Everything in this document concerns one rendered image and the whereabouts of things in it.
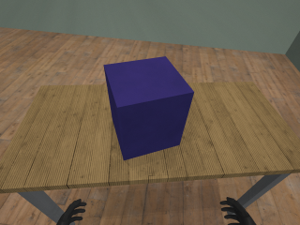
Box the robot left hand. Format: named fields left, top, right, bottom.
left=56, top=199, right=87, bottom=225

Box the carton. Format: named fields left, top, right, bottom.
left=103, top=56, right=194, bottom=160

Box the robot right hand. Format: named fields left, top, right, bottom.
left=220, top=197, right=256, bottom=225

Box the table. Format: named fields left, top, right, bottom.
left=0, top=82, right=300, bottom=225

